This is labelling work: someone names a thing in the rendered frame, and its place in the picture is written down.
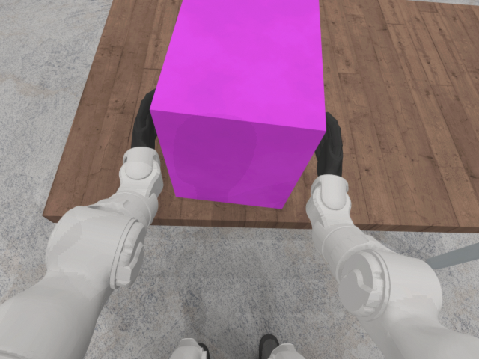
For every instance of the robot shin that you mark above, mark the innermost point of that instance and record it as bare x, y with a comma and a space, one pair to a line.
188, 342
283, 347

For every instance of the left robot hand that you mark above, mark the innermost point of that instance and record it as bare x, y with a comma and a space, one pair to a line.
144, 132

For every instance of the carton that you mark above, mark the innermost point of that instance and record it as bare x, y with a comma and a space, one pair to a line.
239, 107

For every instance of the right robot hand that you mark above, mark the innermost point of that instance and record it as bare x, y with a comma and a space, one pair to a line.
329, 152

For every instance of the robot right upper arm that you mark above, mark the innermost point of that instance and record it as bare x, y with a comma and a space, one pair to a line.
397, 300

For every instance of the robot left upper arm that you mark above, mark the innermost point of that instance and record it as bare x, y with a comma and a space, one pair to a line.
93, 253

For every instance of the robot left shin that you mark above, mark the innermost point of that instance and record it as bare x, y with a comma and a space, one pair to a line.
188, 342

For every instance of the table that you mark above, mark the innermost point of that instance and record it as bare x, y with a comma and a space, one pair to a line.
401, 78

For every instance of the right robot forearm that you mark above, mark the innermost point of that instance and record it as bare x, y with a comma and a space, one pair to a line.
334, 234

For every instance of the left robot forearm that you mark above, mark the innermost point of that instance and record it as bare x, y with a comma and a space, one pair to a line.
140, 185

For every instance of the robot right shin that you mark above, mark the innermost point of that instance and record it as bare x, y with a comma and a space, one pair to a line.
283, 347

